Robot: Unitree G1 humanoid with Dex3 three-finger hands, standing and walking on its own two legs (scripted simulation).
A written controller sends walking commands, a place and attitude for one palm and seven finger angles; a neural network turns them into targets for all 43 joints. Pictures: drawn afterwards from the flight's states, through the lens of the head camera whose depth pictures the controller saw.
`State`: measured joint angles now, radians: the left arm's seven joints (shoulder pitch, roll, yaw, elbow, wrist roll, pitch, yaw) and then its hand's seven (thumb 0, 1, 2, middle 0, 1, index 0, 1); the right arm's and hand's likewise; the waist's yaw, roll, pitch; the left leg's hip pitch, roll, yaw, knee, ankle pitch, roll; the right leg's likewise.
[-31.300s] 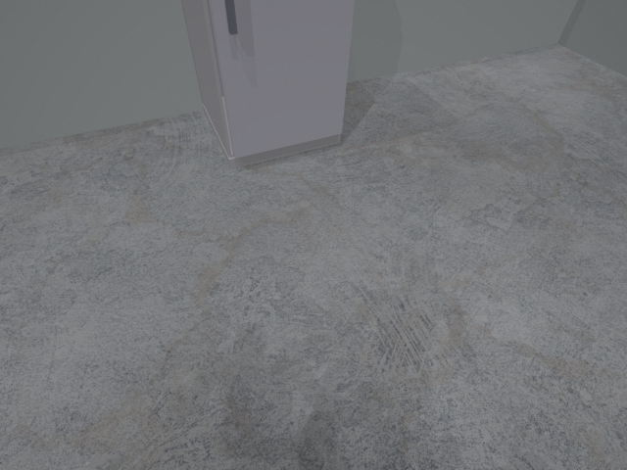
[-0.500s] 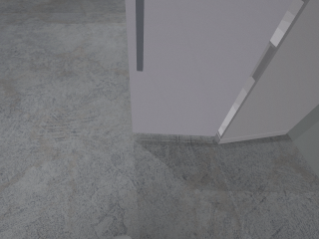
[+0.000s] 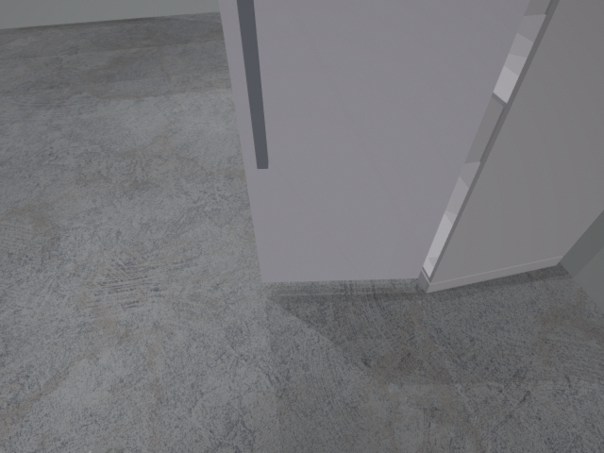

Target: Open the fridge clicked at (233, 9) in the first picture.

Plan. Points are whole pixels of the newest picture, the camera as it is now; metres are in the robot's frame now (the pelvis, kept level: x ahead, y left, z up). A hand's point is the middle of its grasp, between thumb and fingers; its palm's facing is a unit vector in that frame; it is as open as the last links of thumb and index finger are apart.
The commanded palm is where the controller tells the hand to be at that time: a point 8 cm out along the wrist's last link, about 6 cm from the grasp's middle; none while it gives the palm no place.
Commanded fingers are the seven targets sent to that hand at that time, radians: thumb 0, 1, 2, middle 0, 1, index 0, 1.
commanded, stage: let the arm hang, fingers relaxed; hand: left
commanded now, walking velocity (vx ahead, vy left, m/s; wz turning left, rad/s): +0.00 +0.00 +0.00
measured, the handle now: (252, 61) +0.79 +0.14 +0.16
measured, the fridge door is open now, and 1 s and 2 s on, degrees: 78 78 78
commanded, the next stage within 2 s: look to check the result in 0.14 s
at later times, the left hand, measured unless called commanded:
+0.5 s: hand out of the picture +0.09 +0.23 -0.16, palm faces -0.07 -0.94 -0.34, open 7.4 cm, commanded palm none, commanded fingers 0.00 0.90 0.90 -0.20 -0.30 -0.20 -0.30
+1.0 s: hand out of the picture +0.11 +0.22 -0.15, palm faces -0.06 -0.94 -0.34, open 7.4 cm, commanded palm none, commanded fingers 0.00 0.90 0.90 -0.20 -0.30 -0.20 -0.30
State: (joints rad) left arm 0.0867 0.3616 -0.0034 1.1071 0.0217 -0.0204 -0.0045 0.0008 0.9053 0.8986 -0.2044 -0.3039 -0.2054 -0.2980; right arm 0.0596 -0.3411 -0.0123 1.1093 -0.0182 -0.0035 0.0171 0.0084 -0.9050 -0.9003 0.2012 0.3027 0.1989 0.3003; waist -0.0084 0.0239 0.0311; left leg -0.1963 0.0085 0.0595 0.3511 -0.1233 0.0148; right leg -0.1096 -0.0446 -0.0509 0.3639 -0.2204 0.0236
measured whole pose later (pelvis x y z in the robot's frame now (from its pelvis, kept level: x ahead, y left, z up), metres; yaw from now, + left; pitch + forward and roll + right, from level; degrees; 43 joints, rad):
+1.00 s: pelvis +0.03 -0.02 +0.00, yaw -1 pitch -2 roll +0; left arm 0.10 0.34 0.00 1.12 0.02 -0.02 0.00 0.00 0.90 0.90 -0.21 -0.30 -0.21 -0.30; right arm 0.08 -0.34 -0.01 1.13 -0.02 0.00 0.00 0.01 -0.91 -0.90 0.20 0.30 0.20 0.30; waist -0.01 0.00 0.05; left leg -0.14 0.04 0.06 0.32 -0.15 -0.02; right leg -0.04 -0.01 -0.05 0.30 -0.23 -0.01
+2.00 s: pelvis +0.03 -0.01 +0.00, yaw -1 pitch -2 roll +0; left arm 0.11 0.35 -0.01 1.13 0.02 -0.02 0.00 0.00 0.90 0.90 -0.21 -0.30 -0.21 -0.30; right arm 0.09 -0.34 -0.01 1.14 -0.01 0.00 0.00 0.01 -0.90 -0.90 0.20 0.30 0.20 0.30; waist -0.01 -0.01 0.05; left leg -0.13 0.03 0.07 0.30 -0.14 -0.01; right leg -0.04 -0.02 -0.04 0.29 -0.22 0.01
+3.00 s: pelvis +0.03 -0.02 +0.00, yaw -1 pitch -2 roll +0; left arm 0.12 0.35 -0.01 1.13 0.02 -0.02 0.00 0.00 0.90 0.90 -0.21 -0.30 -0.21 -0.30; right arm 0.09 -0.34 -0.01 1.14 -0.01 0.00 0.00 0.01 -0.91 -0.90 0.20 0.30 0.20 0.30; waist -0.01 0.00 0.06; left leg -0.13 0.04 0.07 0.29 -0.14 -0.01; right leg -0.04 -0.01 -0.04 0.28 -0.22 0.00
